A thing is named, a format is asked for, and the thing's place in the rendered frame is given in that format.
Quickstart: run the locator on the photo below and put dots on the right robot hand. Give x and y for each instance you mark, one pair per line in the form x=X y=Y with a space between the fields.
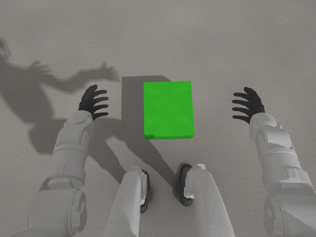
x=254 y=104

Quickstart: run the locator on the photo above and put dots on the robot left shin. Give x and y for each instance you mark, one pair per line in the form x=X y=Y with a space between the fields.
x=136 y=168

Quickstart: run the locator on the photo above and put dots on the left robot hand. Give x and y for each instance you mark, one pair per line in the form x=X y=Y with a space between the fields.
x=87 y=101

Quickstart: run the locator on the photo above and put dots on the robot right upper arm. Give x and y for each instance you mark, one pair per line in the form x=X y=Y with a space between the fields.
x=287 y=215

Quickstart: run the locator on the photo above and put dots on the robot left upper arm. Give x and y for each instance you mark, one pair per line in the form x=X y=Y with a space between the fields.
x=56 y=213

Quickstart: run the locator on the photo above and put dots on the carton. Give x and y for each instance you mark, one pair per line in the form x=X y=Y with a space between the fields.
x=168 y=110

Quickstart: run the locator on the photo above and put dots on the robot left forearm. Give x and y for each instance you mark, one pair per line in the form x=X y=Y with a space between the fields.
x=66 y=169

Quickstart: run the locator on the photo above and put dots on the right robot thigh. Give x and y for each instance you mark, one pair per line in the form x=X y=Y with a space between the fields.
x=211 y=217

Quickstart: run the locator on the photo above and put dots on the robot right forearm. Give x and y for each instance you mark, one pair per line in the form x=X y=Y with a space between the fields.
x=282 y=173

